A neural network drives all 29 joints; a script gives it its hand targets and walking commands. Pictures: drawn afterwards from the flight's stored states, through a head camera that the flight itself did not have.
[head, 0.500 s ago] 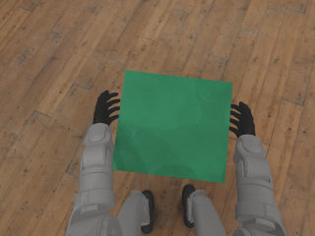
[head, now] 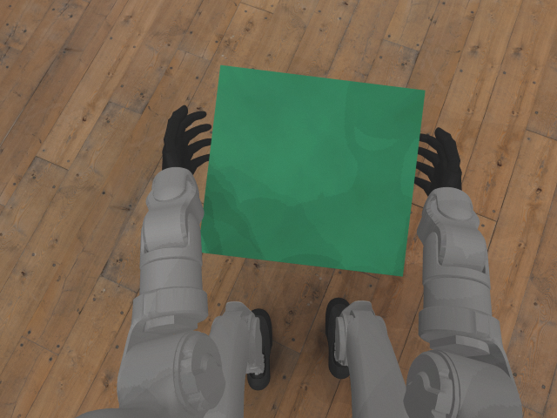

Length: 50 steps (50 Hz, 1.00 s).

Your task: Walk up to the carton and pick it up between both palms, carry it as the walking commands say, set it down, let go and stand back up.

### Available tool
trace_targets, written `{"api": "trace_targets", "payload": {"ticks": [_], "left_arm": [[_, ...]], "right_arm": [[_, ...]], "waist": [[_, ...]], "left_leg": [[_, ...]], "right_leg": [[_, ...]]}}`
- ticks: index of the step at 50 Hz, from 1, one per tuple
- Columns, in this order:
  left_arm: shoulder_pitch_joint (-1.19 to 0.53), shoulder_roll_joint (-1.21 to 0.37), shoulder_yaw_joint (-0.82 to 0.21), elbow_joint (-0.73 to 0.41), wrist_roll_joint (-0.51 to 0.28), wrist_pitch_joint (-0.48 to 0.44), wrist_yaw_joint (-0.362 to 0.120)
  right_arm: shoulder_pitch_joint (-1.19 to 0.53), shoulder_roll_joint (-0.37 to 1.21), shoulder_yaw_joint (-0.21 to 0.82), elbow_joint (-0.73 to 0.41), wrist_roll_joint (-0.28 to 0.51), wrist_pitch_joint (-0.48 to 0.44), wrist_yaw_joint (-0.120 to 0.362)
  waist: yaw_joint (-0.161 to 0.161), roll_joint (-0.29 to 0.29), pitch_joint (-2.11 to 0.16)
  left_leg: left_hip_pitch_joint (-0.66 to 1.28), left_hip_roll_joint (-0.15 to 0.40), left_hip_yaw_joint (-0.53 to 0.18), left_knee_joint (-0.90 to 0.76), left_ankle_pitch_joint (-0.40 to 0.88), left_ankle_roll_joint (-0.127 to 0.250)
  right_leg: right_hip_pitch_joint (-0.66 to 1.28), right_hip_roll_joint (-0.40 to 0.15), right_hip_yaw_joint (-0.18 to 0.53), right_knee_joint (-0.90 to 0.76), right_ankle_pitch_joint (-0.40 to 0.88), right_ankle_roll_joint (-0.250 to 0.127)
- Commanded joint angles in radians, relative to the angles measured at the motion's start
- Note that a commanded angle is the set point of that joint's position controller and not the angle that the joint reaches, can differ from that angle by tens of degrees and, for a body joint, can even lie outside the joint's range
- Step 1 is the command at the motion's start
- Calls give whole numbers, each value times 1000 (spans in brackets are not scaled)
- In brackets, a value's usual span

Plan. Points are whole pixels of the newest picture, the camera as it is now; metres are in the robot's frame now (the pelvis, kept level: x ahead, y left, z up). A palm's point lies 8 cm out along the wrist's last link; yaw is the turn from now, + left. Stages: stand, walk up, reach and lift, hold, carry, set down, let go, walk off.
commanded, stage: set down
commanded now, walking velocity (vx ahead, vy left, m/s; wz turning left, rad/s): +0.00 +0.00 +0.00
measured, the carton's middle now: (305, 178) +0.47 -0.01 -0.17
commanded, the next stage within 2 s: none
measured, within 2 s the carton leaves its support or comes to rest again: neither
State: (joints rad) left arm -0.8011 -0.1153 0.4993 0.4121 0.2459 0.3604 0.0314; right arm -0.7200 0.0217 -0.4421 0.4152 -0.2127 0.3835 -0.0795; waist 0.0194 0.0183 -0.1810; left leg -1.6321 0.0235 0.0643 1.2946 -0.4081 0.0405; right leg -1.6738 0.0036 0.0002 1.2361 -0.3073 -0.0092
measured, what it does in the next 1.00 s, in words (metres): lowers itself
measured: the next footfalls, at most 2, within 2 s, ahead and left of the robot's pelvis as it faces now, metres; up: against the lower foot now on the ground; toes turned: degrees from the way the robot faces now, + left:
none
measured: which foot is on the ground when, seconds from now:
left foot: down 0.00-1.00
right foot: down 0.00-1.00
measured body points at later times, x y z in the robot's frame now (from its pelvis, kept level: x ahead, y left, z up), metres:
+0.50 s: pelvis -0.01 -0.01 -0.07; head +0.28 -0.02 +0.27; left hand +0.49 +0.16 -0.15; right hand +0.46 -0.20 -0.18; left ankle +0.07 +0.10 -0.58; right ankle +0.11 -0.12 -0.58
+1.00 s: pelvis -0.03 -0.01 -0.13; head +0.33 -0.02 +0.14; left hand +0.52 +0.15 -0.25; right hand +0.49 -0.21 -0.28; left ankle +0.07 +0.10 -0.58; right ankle +0.11 -0.12 -0.58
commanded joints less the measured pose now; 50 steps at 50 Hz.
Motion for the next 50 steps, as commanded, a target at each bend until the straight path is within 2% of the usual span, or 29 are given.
{"api": "trace_targets", "payload": {"ticks": [1, 2, 3, 6, 7, 8, 9, 10, 12, 14, 16, 17, 18, 19, 22, 23, 24, 25, 26, 27, 29, 30, 33, 35, 37, 38, 39, 44, 50], "left_arm": [[-539, -820, -684, 192, -187, 16, -381], [-547, -843, -727, 173, -192, 22, -370], [-558, -801, -716, 159, -209, 15, -369], [-606, -785, -710, 205, -220, 13, -369], [-574, -762, -673, 205, -188, 7, -363], [-602, -790, -696, 190, -211, 3, -369], [-581, -737, -677, 221, -184, -2, -361], [-607, -749, -682, 222, -215, -3, -370], [-581, -788, -674, 248, -221, -15, -356], [-648, -732, -718, 154, -258, -20, -351], [-658, -731, -734, 203, -251, -10, -347], [-606, -741, -693, 199, -235, -19, -344], [-638, -735, -716, 216, -244, -13, -344], [-689, -685, -695, 182, -252, -24, -352], [-680, -725, -646, 290, -233, 9, -344], [-701, -705, -648, 233, -225, -3, -342], [-717, -740, -673, 245, -246, -2, -344], [-743, -726, -679, 241, -233, -1, -341], [-780, -675, -666, 211, -238, -9, -339], [-777, -698, -676, 204, -261, -9, -337], [-797, -719, -715, 201, -258, -7, -330], [-851, -636, -714, 203, -261, -1, -332], [-775, -707, -657, 293, -235, 11, -327], [-868, -688, -694, 190, -275, -8, -333], [-847, -688, -695, 234, -273, -3, -327], [-877, -692, -688, 258, -283, 6, -326], [-876, -713, -717, 205, -292, -1, -318], [-975, -647, -756, 175, -313, -4, -317], [-1010, -627, -736, 205, -354, -3, -290]], "right_arm": [[-707, 743, 549, 115, 153, -41, 443], [-693, 748, 552, 106, 167, -48, 446], [-788, 752, 605, 30, 218, -54, 443], [-754, 696, 533, 130, 187, -48, 433], [-744, 717, 535, 112, 192, -57, 426], [-774, 721, 551, 80, 184, -64, 421], [-796, 727, 553, 123, 195, -61, 417], [-830, 737, 581, 60, 218, -66, 400], [-890, 743, 604, 18, 228, -88, 393], [-801, 727, 605, 88, 218, -66, 382], [-847, 698, 597, 98, 251, -70, 382], [-866, 744, 613, 34, 232, -77, 375], [-816, 713, 591, 68, 241, -71, 372], [-919, 753, 632, 40, 251, -73, 359], [-931, 681, 550, 91, 211, -66, 360], [-1000, 703, 602, 6, 259, -73, 361], [-981, 678, 584, 41, 227, -68, 359], [-994, 678, 576, 51, 251, -74, 362], [-859, 673, 526, 160, 207, -60, 364], [-1056, 658, 612, 19, 268, -71, 369], [-1020, 675, 592, 74, 266, -70, 364], [-1048, 660, 594, 71, 257, -60, 355], [-1124, 680, 581, 31, 266, -67, 359], [-1057, 644, 554, 78, 263, -60, 361], [-1040, 644, 572, 123, 253, -52, 363], [-1048, 600, 545, 88, 239, -54, 365], [-1154, 645, 600, 39, 290, -64, 362], [-1115, 584, 564, 60, 281, -71, 350], [-1335, 567, 654, -33, 346, -68, 318]], "waist": [[-130, -43, -966], [-142, 48, -1074], [-94, 36, -1111], [-162, 38, -982], [-123, 48, -996], [-158, -13, -1026], [-87, 1, -931], [-132, -57, -1016], [-98, -8, -1054], [-139, -59, -1132], [-97, 53, -1063], [-113, -71, -1130], [-150, -2, -1090], [-94, -119, -1074], [-149, -11, -978], [-93, 21, -1095], [-158, -46, -1033], [-114, 38, -1064], [-167, -12, -1002], [-113, -56, -1115], [-116, 1, -1116], [-135, -75, -1090], [-98, -9, -1052], [-170, -43, -1126], [-128, -3, -1100], [-178, -36, -1107], [-122, -19, -1161], [-155, 35, -1160], [-149, -90, -1324]], "left_leg": [[499, -133, -126, -65, 236, -48], [565, -120, -122, -59, 296, -62], [526, -130, -100, -19, 299, -45], [462, -129, -121, -11, 209, -44], [400, -133, -84, 23, 269, -49], [420, -147, -109, 8, 227, -44], [337, -143, -78, 30, 249, -44], [313, -145, -96, 42, 225, -27], [327, -162, -65, 80, 299, -38], [305, -152, -83, 82, 326, -46], [320, -154, -63, 108, 250, -48], [279, -155, -88, 115, 330, -29], [291, -151, -76, 123, 255, -31], [155, -163, -54, 143, 216, -27], [149, -156, -84, 131, 105, -29], [216, -156, -57, 161, 198, -26], [166, -162, -72, 174, 173, -26], [231, -156, -81, 154, 149, -24], [124, -153, -61, 170, 167, -41], [193, -167, -65, 178, 151, -22], [199, -164, -58, 202, 182, -32], [102, -152, -69, 228, 128, -28], [162, -158, -62, 228, 129, -20], [121, -155, -76, 263, 181, -23], [179, -166, -72, 256, 165, -25], [138, -155, -79, 276, 120, -30], [173, -162, -84, 276, 193, -21], [128, -159, -54, 331, 138, -36], [154, -156, -54, 405, 154, -17]], "right_leg": [[360, 121, -68, 23, 103, -6], [377, 122, -62, 41, 151, -15], [425, 119, -38, 55, 177, -12], [296, 122, -62, 83, 91, -5], [330, 119, -33, 85, 172, -5], [330, 131, -69, 95, 130, 4], [311, 123, -37, 102, 150, 4], [381, 123, -47, 118, 160, 12], [393, 123, -38, 139, 223, 9], [427, 124, -45, 158, 277, 11], [310, 118, -22, 167, 159, 8], [394, 123, -48, 195, 259, 20], [360, 124, -51, 200, 193, 16], [409, 119, -30, 192, 193, 26], [298, 121, -51, 234, 72, 15], [320, 126, -31, 235, 148, 16], [288, 124, -67, 250, 117, 22], [252, 122, -57, 264, 76, 9], [296, 122, -52, 245, 158, 2], [337, 125, -65, 265, 119, 18], [278, 122, -67, 299, 134, 9], [279, 115, -60, 310, 98, 19], [248, 122, -65, 318, 83, 18], [252, 122, -73, 351, 132, 22], [206, 117, -84, 365, 96, 17], [207, 117, -86, 373, 65, 10], [219, 119, -84, 395, 123, 16], [199, 108, -70, 416, 100, 1], [342, 97, -90, 490, 123, 38]]}}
